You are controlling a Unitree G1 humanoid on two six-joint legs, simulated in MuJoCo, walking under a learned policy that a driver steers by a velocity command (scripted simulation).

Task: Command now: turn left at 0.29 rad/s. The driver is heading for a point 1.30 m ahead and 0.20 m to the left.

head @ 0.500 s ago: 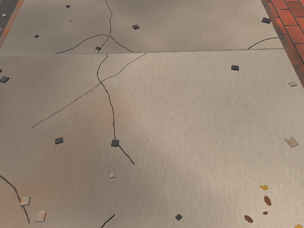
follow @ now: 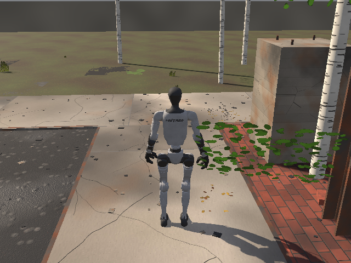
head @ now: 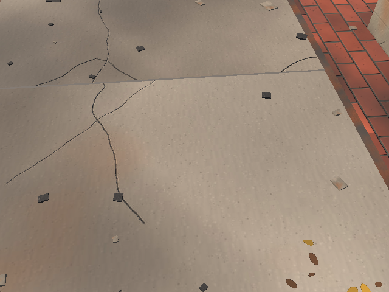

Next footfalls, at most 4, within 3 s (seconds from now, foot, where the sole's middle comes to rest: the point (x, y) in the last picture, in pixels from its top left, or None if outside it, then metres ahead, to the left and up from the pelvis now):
0.32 right None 0.05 -0.11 -0.77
0.74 left None -0.03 0.08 -0.77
1.22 right None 0.23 -0.08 -0.77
1.76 left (174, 269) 0.58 0.08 -0.77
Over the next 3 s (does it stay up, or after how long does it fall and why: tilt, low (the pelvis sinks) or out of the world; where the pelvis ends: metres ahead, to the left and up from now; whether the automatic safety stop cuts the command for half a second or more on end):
stays up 1.00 0.16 0.01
